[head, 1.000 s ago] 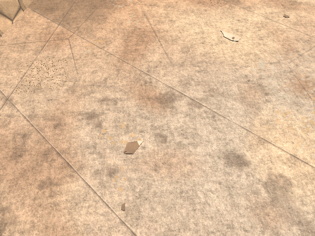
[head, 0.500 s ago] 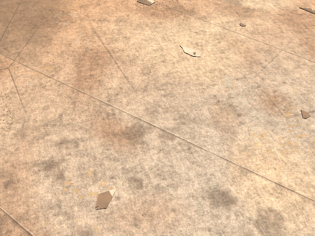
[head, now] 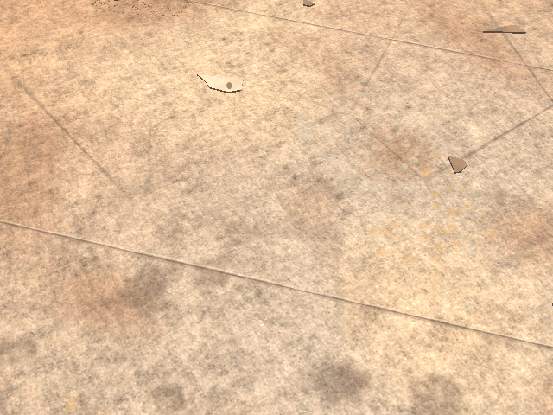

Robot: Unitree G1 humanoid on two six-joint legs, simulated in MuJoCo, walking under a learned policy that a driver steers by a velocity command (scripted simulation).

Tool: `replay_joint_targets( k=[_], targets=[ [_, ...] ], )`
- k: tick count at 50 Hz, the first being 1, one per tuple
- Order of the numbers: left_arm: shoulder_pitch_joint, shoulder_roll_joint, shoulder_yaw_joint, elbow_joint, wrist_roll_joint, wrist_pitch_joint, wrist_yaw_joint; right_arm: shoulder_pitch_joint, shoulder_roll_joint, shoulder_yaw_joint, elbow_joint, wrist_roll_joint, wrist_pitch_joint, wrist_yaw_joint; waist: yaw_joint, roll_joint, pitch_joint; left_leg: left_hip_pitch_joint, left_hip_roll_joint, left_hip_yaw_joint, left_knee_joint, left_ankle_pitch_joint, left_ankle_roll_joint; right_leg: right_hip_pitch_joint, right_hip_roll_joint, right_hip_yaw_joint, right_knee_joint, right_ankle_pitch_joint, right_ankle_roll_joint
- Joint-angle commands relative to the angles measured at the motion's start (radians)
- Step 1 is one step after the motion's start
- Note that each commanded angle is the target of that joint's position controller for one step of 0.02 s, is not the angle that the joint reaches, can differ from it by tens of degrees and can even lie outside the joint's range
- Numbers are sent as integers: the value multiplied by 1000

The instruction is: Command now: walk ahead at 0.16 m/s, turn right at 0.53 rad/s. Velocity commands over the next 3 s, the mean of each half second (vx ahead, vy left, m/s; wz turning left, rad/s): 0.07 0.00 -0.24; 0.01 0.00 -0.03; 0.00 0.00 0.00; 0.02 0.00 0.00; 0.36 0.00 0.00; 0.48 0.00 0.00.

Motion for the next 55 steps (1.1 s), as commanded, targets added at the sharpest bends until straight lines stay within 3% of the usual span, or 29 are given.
replay_joint_targets(
  k=[1, 5, 10, 12, 13, 14, 15, 16, 17, 18, 19, 21, 23, 24, 26, 30, 41, 55],
  targets=[
    [-24, 151, 37, -84, 6, -14, 17, 103, -63, -18, -47, -9, 18, -14, -54, -58, -215, -1, -5, -6, -119, 84, -15, 141, -259, 218, -101, 682, -202],
    [-11, 138, 28, -80, -6, 8, 39, 34, -48, -4, -67, -7, 29, -7, -23, -104, -242, 31, -16, -6, -313, 256, -25, 147, -232, 184, -80, 574, -150],
    [3, 118, 10, -68, 10, 20, 37, -36, -66, -4, -93, 2, 32, 10, 13, -134, -206, 102, -35, -5, -482, 250, -8, 162, -250, 236, -38, 418, -131],
    [-4, 103, -1, -66, 6, 22, 34, -31, -67, -6, -98, -1, 24, 18, 3, -144, -190, 153, -50, 7, -580, 227, 20, 171, -253, 267, 10, 380, -116],
    [-18, 89, -9, -67, 1, 21, 35, -7, -56, -5, -93, -4, 17, 23, -23, -139, -184, 227, -57, 18, -701, 312, 42, 156, -234, 267, 41, 330, -89],
    [4, 68, -17, -63, 4, 16, 35, 12, -66, -5, -90, -16, 10, 25, -30, -114, -186, 334, -23, -17, -793, 513, 68, 123, -194, 264, 68, 240, -44],
    [57, 35, -27, -68, 30, 7, 34, 27, -127, -14, -101, -35, 6, 20, 9, -1, -229, 467, 115, -135, -757, 855, 118, 59, -114, 211, 162, 58, 11],
    [149, 31, -25, -50, 25, 2, 36, 14, -119, -9, -99, -44, 15, 15, 60, 171, -260, 527, 226, -243, -733, 981, 258, -22, -36, 132, 240, -265, 70],
    [115, 69, -21, -55, 24, 7, 35, 16, -48, 9, -91, -30, 22, 15, 39, 215, -276, 485, 276, -324, -773, 878, 329, -6, -71, 101, 253, -333, 107],
    [63, 87, -15, -63, 16, 17, 35, 3, -33, 15, -92, -22, 28, 17, 25, 194, -258, 457, 238, -308, -784, 776, 308, 19, -89, 91, 231, -295, 115],
    [45, 70, -16, -58, 13, 31, 36, -17, -49, 12, -93, -18, 35, 19, 32, 169, -244, 423, 192, -260, -779, 687, 264, 51, -93, 77, 182, -240, 115],
    [43, 56, -19, -46, 21, 56, 28, -37, -61, 9, -96, -9, 40, 24, 38, 127, -199, 320, 109, -162, -776, 443, 173, 150, -103, 85, 69, -108, 98],
    [26, 68, -16, -38, 19, 61, 22, -16, -64, 8, -100, -14, 39, 32, -3, 29, -139, 314, 20, -60, -756, 259, 106, 94, -103, 102, 54, -123, 53],
    [22, 51, -20, -38, 17, 57, 21, -21, -62, 8, -99, -16, 37, 33, -1, 27, -132, 329, 10, -47, -741, 259, 96, 83, -109, 109, 40, -123, 44],
    [15, 50, -21, -32, 20, 43, 22, -18, -38, 13, -98, -12, 35, 27, -11, 5, -133, 365, 3, -33, -710, 331, 100, 72, -119, 119, 26, -82, 46],
    [20, 43, -22, -19, 18, 24, 27, -5, -33, 11, -91, -7, 41, 20, -19, -30, -139, 404, -6, -22, -677, 400, 109, 68, -121, 118, 29, -35, 56],
    [53, 34, -24, 22, 13, 17, 40, 1, -25, 8, -45, -4, 52, 15, -14, -22, -97, 403, -22, -17, -690, 370, 97, 76, -120, 113, 16, -51, 64],
    [76, 20, -26, 106, 10, 10, 47, 27, -25, 6, 64, 0, 59, 0, -15, -20, -69, 405, -28, -18, -720, 324, 93, 87, -112, 93, -13, -76, 70]
  ],
)
Next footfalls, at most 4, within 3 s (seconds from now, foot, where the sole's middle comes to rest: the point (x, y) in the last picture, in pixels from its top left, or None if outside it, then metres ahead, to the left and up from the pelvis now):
0.28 left None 0.20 0.15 -0.77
2.66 right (347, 349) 0.56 -0.11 -0.77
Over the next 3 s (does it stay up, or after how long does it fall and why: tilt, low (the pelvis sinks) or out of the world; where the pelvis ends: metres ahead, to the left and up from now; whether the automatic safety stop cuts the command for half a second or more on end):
stays up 0.56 -0.03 0.01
